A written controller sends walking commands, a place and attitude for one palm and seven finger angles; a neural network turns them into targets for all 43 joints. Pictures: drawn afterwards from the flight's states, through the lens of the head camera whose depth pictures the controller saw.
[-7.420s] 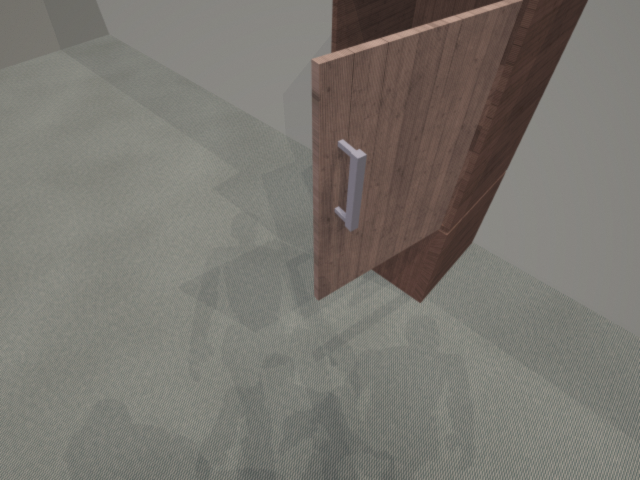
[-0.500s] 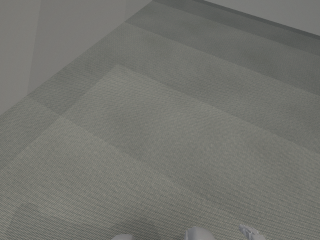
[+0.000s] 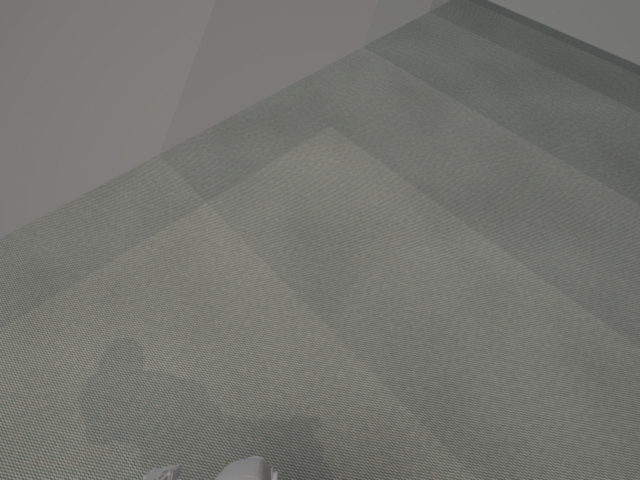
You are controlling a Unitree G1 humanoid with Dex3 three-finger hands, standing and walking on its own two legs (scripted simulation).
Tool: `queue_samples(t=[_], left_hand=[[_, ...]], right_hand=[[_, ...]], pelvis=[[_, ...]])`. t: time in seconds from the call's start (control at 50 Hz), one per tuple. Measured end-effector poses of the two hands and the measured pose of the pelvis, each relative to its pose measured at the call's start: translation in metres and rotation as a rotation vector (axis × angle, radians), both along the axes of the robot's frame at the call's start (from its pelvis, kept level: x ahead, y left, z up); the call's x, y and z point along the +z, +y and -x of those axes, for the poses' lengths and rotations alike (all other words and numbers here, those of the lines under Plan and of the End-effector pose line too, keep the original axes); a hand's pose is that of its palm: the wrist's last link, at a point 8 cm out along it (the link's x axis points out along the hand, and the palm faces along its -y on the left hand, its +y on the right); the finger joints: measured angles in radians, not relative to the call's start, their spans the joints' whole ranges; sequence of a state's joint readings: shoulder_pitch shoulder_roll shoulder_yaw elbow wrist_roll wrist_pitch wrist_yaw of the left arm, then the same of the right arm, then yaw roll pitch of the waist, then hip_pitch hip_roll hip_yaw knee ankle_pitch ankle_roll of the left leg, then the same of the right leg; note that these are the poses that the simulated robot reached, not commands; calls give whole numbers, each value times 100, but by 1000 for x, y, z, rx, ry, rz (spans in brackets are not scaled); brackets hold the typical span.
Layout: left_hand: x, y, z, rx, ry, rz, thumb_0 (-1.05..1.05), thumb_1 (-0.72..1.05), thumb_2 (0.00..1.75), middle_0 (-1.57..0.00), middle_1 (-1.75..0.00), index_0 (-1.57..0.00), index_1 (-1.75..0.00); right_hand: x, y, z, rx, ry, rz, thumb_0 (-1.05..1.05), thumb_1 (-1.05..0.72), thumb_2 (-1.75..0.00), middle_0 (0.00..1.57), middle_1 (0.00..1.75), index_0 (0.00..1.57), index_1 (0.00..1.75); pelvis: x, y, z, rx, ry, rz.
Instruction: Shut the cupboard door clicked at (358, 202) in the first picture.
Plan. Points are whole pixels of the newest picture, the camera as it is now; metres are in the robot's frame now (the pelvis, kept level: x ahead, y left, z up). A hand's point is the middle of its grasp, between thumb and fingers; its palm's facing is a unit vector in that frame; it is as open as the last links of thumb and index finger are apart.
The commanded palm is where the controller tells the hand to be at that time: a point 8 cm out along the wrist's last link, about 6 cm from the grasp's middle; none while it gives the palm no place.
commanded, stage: walk to a spot facing it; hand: left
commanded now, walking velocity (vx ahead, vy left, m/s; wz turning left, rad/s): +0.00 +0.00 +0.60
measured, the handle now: out of the picture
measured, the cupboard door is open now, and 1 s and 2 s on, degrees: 77 77 77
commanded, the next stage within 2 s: none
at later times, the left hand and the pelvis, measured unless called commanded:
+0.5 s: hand out of the picture +0.08 +0.19 -0.15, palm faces +0.26 -0.92 -0.30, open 7.4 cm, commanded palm none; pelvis +0.03 -0.04 +0.00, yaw +16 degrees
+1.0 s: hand out of the picture -0.02 +0.21 -0.17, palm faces +0.57 -0.77 -0.27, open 7.4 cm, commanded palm none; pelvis +0.04 -0.02 +0.00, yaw +34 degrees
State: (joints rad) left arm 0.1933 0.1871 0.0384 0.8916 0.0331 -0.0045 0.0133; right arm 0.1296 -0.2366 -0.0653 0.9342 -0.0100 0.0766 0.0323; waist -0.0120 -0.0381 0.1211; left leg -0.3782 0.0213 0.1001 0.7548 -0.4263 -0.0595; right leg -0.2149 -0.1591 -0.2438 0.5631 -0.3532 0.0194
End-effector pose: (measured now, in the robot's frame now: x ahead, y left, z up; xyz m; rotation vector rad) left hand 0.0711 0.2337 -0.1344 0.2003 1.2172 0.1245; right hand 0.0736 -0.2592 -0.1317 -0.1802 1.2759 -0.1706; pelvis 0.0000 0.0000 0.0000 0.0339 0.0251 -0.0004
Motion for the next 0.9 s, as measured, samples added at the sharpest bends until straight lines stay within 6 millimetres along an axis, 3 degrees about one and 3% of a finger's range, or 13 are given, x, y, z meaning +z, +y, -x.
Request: queue_samples(t=[0.1, 0.22, 0.38, 0.46, 0.56, 0.66, 0.8, 0.9], left_hand=[[-24, 33, 29, 102, 69, -7, 0, 91, 90, -21, -30, -20, -30], [-8, 48, 27, 170, 56, -39, 1, 91, 90, -20, -30, -20, -30], [12, 28, 1, 211, -53, -74, 0, 91, 90, -20, -30, -19, -30], [16, 7, 3, 236, -93, -98, 0, 91, 90, -20, -30, -20, -30], [20, -17, 26, 307, -50, -68, 0, 91, 90, -20, -30, -20, -30], [14, -30, 56, 403, -11, -27, 0, 91, 90, -21, -30, -20, -30], [-17, -15, 116, 554, 59, 4, 0, 91, 90, -21, -30, -20, -30], [-17, 2, 134, 622, 104, -18, 1, 91, 90, -20, -30, -20, -30]], right_hand=[[-1, 18, -43, 103, -84, 37, 0, -91, -90, 20, 30, 20, 30], [8, 28, -56, 165, -74, 41, 0, -91, -90, 20, 30, 20, 30], [-7, 11, -64, 210, -12, -5, 0, -90, -90, 20, 30, 20, 30], [-21, -5, -79, 232, 5, -22, 0, -90, -90, 20, 30, 20, 30], [-11, -8, -105, 289, 8, -21, 1, -91, -90, 20, 30, 20, 30], [-1, 9, -136, 387, -3, -18, 1, -91, -90, 20, 30, 20, 30], [0, 63, -185, 557, -107, 3, 0, -91, -90, 20, 30, 20, 30], [7, 84, -193, 616, -140, 14, 0, -91, -90, 20, 30, 20, 30]], pelvis=[[-16, 12, -5, 59, 3, 17], [-4, 9, -10, 116, 10, 34], [-3, -17, -21, 206, 9, 35], [-9, -33, -27, 260, 1, 24], [2, -39, -34, 330, -9, 0], [6, -39, -39, 406, -7, -11], [-14, -20, -40, 507, -10, 18], [-11, -17, -39, 552, -9, 19]])
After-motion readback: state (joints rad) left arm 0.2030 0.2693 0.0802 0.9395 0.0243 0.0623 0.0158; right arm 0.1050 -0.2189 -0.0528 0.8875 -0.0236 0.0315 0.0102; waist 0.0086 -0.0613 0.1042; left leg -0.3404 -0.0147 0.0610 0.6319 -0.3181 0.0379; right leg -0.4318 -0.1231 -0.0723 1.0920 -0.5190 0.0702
